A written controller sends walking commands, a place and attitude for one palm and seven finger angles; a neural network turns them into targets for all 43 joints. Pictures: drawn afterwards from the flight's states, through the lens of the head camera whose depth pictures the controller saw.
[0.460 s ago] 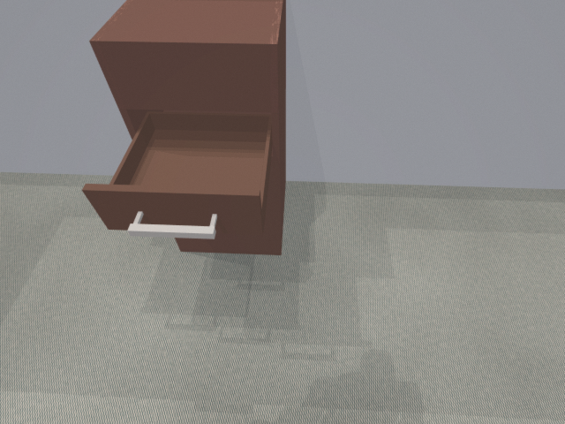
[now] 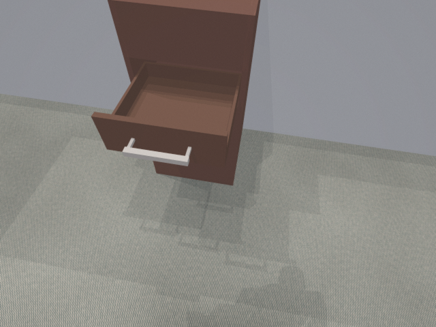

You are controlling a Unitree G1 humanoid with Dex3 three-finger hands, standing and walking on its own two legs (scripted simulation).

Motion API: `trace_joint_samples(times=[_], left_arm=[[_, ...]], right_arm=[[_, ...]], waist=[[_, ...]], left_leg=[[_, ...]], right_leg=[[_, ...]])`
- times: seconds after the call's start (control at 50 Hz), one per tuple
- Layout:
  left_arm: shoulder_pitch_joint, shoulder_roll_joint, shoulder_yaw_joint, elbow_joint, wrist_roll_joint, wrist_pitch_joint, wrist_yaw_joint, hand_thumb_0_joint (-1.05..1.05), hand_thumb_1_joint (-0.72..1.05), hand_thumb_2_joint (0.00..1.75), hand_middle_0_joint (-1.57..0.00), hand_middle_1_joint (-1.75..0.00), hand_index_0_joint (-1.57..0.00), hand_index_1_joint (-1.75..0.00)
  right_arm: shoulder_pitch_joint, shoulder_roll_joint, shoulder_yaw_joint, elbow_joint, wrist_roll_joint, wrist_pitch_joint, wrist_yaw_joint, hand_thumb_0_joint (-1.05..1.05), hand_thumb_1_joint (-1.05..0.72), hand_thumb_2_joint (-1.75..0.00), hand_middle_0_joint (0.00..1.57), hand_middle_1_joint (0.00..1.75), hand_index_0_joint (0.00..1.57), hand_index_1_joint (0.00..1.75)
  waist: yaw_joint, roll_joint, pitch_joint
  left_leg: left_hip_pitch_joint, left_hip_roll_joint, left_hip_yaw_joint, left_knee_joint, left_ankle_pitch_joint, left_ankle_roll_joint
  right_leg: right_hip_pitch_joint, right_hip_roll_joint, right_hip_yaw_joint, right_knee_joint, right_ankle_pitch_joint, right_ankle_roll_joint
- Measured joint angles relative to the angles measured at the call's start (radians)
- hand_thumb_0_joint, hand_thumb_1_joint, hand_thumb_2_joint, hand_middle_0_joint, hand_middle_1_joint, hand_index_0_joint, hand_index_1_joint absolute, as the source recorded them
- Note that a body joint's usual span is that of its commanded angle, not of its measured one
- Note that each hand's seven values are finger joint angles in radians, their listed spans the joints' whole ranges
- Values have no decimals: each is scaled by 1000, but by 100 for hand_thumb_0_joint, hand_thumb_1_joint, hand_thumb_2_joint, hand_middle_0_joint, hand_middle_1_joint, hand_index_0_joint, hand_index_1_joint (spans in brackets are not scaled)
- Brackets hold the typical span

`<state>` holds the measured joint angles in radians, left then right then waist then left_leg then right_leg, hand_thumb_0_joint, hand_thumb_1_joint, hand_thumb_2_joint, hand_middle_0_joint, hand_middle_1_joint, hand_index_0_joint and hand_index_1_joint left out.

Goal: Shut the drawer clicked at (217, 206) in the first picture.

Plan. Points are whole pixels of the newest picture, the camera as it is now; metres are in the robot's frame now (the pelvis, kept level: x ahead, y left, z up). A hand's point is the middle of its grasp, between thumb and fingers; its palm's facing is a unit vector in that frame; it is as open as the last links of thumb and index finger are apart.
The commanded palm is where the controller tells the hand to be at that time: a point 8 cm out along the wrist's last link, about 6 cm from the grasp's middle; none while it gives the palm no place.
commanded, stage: turn or walk to find it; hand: left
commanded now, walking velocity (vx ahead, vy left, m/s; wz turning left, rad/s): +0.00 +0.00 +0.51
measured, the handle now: (158, 151) +0.57 +0.20 -0.13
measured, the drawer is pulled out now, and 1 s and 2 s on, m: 0.30 0.30 0.30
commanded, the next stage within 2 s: stand and wait in 0.16 s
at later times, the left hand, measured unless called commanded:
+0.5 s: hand out of the picture +0.01 +0.14 -0.15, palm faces +0.23 -0.94 -0.26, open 7.4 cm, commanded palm none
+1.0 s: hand out of the picture +0.02 +0.17 -0.16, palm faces +0.22 -0.94 -0.26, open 7.4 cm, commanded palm none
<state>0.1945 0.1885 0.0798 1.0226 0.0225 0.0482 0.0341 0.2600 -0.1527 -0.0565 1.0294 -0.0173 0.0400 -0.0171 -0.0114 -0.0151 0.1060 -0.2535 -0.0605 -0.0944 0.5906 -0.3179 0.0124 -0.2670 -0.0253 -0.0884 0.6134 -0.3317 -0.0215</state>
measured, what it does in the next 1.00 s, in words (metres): steps on the spot: right foot, then left foot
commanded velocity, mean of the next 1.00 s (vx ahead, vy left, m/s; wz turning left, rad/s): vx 0.00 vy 0.00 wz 0.06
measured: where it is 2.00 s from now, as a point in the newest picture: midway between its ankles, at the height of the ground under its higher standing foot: outside the picture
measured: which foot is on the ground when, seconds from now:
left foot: down 0.00-0.26, up 0.28-0.54, down 0.56-1.00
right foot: up 0.00-0.26, down 0.28-1.00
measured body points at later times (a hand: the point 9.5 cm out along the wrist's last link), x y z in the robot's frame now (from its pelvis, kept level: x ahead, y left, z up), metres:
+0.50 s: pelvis +0.01 -0.06 +0.01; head +0.06 -0.07 +0.46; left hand -0.01 +0.19 -0.13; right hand +0.13 -0.29 -0.14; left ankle -0.01 +0.09 -0.70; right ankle +0.00 -0.16 -0.73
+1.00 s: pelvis +0.02 -0.04 +0.01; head +0.05 -0.04 +0.46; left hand +0.01 +0.22 -0.14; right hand +0.11 -0.27 -0.14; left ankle -0.01 +0.09 -0.73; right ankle +0.00 -0.16 -0.73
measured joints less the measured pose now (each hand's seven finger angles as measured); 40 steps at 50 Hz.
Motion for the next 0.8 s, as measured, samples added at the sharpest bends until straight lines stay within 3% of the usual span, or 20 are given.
trace_joint_samples(times=[0.08, 0.14, 0.22, 0.26, 0.28, 0.32, 0.4, 0.48, 0.56, 0.68, 0.8], left_arm=[[-40, 22, 6, -24, 0, 11, 0, 1, 90, 90, -20, -30, -20, -29], [-72, 29, 6, -60, -5, 0, -6, 1, 90, 90, -20, -30, -20, -29], [-97, 31, -1, -103, -11, -14, -9, 1, 90, 90, -20, -30, -20, -29], [-90, 37, -5, -119, -12, -27, -9, 1, 90, 90, -20, -30, -20, -29], [-78, 46, -6, -125, -8, -37, -6, 1, 90, 90, -20, -30, -20, -29], [-69, 31, -11, -105, -1, -40, 0, 0, 90, 90, -20, -30, -20, -29], [-14, 2, -21, -69, 4, -35, 3, 0, 90, 90, -20, -30, -20, -29], [40, -15, -30, -39, 4, -37, -1, 0, 90, 90, -20, -30, -20, -29], [81, -30, -39, -7, -7, -37, -8, 1, 90, 90, -20, -30, -21, -30], [79, -19, -42, 48, -9, -31, -10, 1, 90, 90, -20, -30, -20, -29], [59, -7, -45, 80, -10, -39, -13, 1, 90, 90, -20, -30, -20, -29]], right_arm=[[15, 6, 6, -30, -11, -16, -9, 1, -91, -90, 20, 30, 20, 30], [27, 1, 10, -35, -13, -15, -12, 1, -91, -90, 20, 30, 20, 30], [27, -20, 4, -39, -15, -3, -12, 1, -90, -90, 20, 30, 20, 30], [26, -29, -1, -46, -7, 1, -12, 1, -90, -90, 20, 30, 20, 30], [23, -31, -5, -50, -1, 3, -11, 1, -90, -90, 20, 30, 20, 30], [-8, -56, -20, -52, 2, 10, -8, 1, -90, -90, 20, 30, 20, 30], [-44, -78, -34, -62, 8, 6, -4, 1, -91, -90, 20, 30, 20, 30], [-82, -68, -25, -66, 14, -4, 0, 1, -91, -90, 19, 30, 19, 29], [-105, -63, -6, -60, 13, -34, 1, 1, -91, -90, 19, 30, 19, 29], [-135, -27, 19, -8, 8, -34, -10, 1, -91, -90, 20, 30, 20, 30], [-142, -21, 27, 14, 13, -40, -15, 1, -91, -90, 20, 30, 20, 30]], waist=[[-12, 0, 2], [-11, 20, -1], [-8, 48, -9], [0, 46, -19], [8, 27, -28], [1, 57, -7], [-6, 53, 0], [11, 18, 4], [25, 32, -1], [54, 2, 2], [41, 9, -7]], left_leg=[[-8, -17, -49, -61, 50, 4], [-7, -18, -106, -126, 97, -6], [-16, -14, -169, -162, 127, -33], [-35, -24, -182, -131, 112, -50], [-59, -35, -160, -81, 69, -46], [-109, -14, -111, 99, -86, -36], [-155, 15, 8, 325, -153, -33], [-85, 47, 77, 169, -117, -36], [25, 81, 62, -100, 110, -26], [41, 86, 53, -102, 59, -51], [67, 89, 65, -139, 75, -46]], right_leg=[[-99, 25, 71, 266, -131, 22], [-124, 35, 96, 316, -134, 42], [-75, 40, 113, 155, -128, 53], [-5, 35, 118, -29, -28, 50], [17, 21, 138, -94, 21, 29], [27, 38, 121, -66, 13, 1], [82, 28, 106, -96, 3, -14], [118, 19, 111, -136, 19, -17], [107, 55, 90, -100, -8, -13], [141, 59, 83, -140, 3, -13], [169, 61, 95, -188, 28, -9]])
